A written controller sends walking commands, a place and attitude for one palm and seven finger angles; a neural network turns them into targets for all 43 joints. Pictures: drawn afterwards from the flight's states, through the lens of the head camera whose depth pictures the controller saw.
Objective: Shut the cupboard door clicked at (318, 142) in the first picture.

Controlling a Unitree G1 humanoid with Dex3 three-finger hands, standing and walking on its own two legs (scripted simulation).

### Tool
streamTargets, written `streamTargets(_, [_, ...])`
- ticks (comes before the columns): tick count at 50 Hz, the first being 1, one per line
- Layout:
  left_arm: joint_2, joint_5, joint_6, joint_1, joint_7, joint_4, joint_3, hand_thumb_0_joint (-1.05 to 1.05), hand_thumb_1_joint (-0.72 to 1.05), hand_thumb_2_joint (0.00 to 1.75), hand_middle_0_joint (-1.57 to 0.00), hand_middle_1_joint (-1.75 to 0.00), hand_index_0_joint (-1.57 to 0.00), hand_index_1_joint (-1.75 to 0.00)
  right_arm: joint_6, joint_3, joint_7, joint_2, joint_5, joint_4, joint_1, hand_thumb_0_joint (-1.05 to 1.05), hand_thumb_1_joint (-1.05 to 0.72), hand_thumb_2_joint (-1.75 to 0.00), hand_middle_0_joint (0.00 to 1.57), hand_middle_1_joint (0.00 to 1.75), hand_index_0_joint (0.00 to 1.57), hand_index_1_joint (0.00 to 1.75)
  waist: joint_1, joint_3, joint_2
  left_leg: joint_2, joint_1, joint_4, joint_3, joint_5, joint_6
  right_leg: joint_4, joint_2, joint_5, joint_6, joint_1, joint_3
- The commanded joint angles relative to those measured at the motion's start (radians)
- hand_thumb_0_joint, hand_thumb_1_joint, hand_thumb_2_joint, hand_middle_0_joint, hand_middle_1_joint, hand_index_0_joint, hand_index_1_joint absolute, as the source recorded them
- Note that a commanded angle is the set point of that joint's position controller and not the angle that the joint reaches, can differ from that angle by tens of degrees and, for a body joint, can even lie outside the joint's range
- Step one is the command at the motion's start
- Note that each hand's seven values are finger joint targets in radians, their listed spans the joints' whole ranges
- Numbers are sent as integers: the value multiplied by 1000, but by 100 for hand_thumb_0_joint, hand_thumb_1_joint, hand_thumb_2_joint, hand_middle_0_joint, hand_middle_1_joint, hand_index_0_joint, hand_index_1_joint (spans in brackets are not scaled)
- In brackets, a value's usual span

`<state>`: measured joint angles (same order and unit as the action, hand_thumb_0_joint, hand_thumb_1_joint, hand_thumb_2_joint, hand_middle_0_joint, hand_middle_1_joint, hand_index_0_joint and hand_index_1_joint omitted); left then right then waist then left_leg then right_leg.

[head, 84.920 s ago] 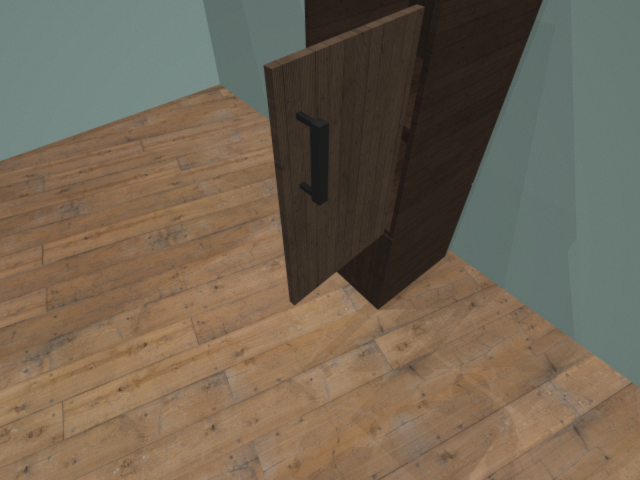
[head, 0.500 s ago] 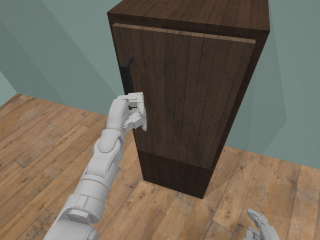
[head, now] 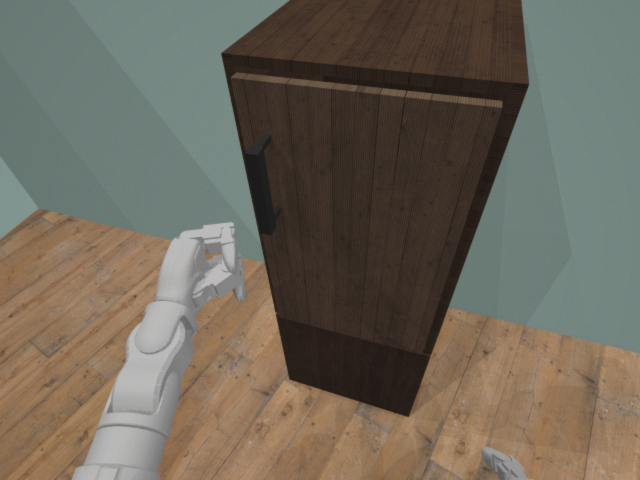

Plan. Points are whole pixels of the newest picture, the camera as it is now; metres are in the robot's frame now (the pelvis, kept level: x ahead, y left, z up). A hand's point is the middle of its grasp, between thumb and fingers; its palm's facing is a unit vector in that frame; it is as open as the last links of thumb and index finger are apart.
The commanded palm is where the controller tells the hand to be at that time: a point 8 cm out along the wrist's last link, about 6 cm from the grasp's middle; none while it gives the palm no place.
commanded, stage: draw the hand back to the body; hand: left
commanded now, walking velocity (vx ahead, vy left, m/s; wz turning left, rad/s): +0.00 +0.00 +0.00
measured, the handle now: (266, 186) +0.52 +0.12 +0.10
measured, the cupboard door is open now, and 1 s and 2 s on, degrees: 1 1 1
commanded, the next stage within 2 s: step back with the hand held close in 1.26 s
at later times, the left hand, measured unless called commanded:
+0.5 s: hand (125, 331) +0.22 +0.20 +0.15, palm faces +0.26 -0.93 -0.25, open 3.5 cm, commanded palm +0.19 +0.25 +0.16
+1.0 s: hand out of the picture +0.17 +0.28 +0.18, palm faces +0.53 -0.75 -0.40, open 6.9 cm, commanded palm +0.13 +0.31 +0.19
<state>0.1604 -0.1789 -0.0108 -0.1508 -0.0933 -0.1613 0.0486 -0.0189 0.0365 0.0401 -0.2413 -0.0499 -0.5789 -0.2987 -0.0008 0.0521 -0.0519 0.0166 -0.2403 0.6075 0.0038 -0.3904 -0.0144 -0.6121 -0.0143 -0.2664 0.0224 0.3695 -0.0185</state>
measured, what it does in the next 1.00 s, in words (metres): stands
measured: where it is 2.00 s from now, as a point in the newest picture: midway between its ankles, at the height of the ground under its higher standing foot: outside the picture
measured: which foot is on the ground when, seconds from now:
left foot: down 0.00-1.00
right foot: down 0.00-1.00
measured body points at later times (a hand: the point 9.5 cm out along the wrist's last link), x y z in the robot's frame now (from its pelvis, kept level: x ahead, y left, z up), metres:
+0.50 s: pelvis -0.01 +0.01 +0.01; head -0.04 -0.02 +0.46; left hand +0.20 +0.25 +0.17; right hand +0.18 -0.19 -0.07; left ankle -0.04 +0.11 -0.73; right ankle +0.03 -0.10 -0.73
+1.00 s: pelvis +0.00 +0.00 +0.01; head -0.04 -0.03 +0.46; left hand +0.14 +0.32 +0.21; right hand +0.19 -0.22 -0.07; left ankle -0.04 +0.11 -0.73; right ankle +0.03 -0.10 -0.73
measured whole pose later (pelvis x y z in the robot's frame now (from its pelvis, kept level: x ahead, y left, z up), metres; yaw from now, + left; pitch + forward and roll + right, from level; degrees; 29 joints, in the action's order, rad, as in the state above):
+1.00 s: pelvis +0.00 +0.00 +0.01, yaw +1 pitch -5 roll -1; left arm 0.34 -0.06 -0.08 0.45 0.12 0.36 0.36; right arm 0.09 0.01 0.08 -0.24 -0.01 -0.64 -0.21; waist -0.07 0.00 -0.09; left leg 0.02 -0.03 0.43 0.03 -0.30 -0.02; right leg -0.41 -0.01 -0.18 0.02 0.14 -0.04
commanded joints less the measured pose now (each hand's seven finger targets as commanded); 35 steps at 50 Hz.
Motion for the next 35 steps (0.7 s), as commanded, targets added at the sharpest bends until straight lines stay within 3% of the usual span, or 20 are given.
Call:
streamTargets(1, [106, -31, -43, -319, -26, 385, 31, 0, 90, 90, -130, -150, -130, -150, 102, -33, 29, -92, -6, 198, 189, 0, -90, -90, 20, 30, 20, 30, -4, 222, 42, 0, -25, -102, -7, 265, -12, 76, 22, 251, 1, -232, -7])
streamTargets(4, [151, -43, -15, -232, -37, 366, 78, 0, 90, 90, -130, -150, -130, -150, 113, -27, 38, -101, -7, 186, 192, 0, -90, -90, 20, 30, 20, 30, -8, 173, 71, -1, -40, -117, 0, 218, -11, 98, 21, 182, -1, -221, -10])
streamTargets(6, [148, -49, 13, -196, -50, 366, 80, 0, 90, 90, -124, -144, -124, -144, 115, -20, 39, -98, -9, 188, 206, 0, -90, -90, 20, 30, 20, 30, -13, 129, 63, 2, -54, -130, 2, 179, -9, 111, 23, 128, -1, -205, -10])
streamTargets(9, [189, -54, 58, -136, -64, 391, 128, 0, 90, 90, -116, -135, -116, -135, 110, -19, 41, -105, -9, 195, 216, 0, -90, -90, 20, 30, 20, 30, -28, 122, 35, 1, -47, -142, 4, 176, -7, 121, 23, 108, 4, -214, -12])
streamTargets(10, [201, 54, -9, -154, 31, 507, 51, 0, 90, 90, -113, -132, -113, -132, 117, -18, 49, -66, 13, 193, 239, 0, -90, -90, 20, 30, 20, 30, -22, 63, 22, -3, -53, -181, 20, 192, -12, 167, 46, 94, 0, -235, 14])
streamTargets(11, [181, 64, -19, -63, 77, 455, 66, 0, 90, 90, -111, -129, -111, -129, 118, -19, 49, -72, 21, 174, 228, 0, -90, -90, 20, 30, 20, 30, -20, 44, 29, -9, -45, -192, 23, 181, -10, 173, 42, 79, -1, -234, 9])
streamTargets(12, [150, 64, -16, -3, 92, 453, 47, 0, 90, 90, -108, -126, -108, -126, 115, -17, 46, -72, 23, 177, 230, 0, -90, -90, 20, 30, 20, 30, -23, 23, 39, -11, -51, -201, 26, 179, -9, 176, 41, 79, -2, -233, 5])
streamTargets(14, [203, 78, -26, 55, 119, 493, 92, 0, 90, 90, -102, -120, -102, -120, 104, -21, 48, -79, 29, 169, 233, 0, -90, -90, 20, 30, 20, 30, -32, 42, 59, -20, -24, -215, 24, 220, -12, 193, 37, 120, 0, -275, 5])
streamTargets(16, [209, 90, -41, 57, 136, 558, 95, 0, 90, 90, -97, -114, -97, -114, 97, -17, 46, -70, 31, 173, 238, 0, -90, -90, 20, 30, 20, 30, -27, 72, 56, -20, -1, -227, 18, 243, -11, 198, 40, 145, -1, -310, 8])
streamTargets(19, [232, 106, -59, 77, 159, 627, 110, 0, 90, 90, -89, -105, -89, -105, 105, -15, 49, -73, 38, 161, 245, 0, -90, -90, 20, 30, 20, 30, -28, 61, -12, -21, 30, -251, 22, 248, -9, 219, 35, 149, 1, -316, 2])
streamTargets(22, [228, 118, -70, 87, 179, 656, 107, 0, 90, 90, -81, -96, -81, -96, 112, -10, 48, -67, 39, 152, 250, 0, -90, -90, 20, 30, 20, 30, -24, 34, -35, -22, 41, -280, 33, 211, -2, 233, 29, 106, 3, -311, -4])
streamTargets(25, [246, 120, -76, 155, 192, 660, 142, 0, 90, 90, -72, -87, -72, -87, 119, -13, 50, -71, 42, 141, 250, 0, -90, -90, 20, 30, 20, 30, -32, 26, -20, -22, 41, -294, 37, 214, -2, 242, 29, 103, 2, -334, -5])
streamTargets(28, [263, 120, -82, 241, 197, 652, 186, 0, 90, 90, -64, -78, -64, -78, 118, -19, 48, -71, 42, 132, 253, 0, -90, -90, 20, 30, 20, 30, -40, 9, 44, -25, 38, -299, 36, 228, -2, 246, 26, 108, 0, -341, -8])
streamTargets(35, [335, 110, -103, 399, 200, 684, 321, 0, 90, 90, -45, -57, -45, -57, 122, -35, 41, -70, 41, 125, 257, 0, -90, -90, 20, 30, 20, 30, -64, 8, 17, -25, 23, -288, 20, 285, -1, 246, 33, 158, -2, -379, 2])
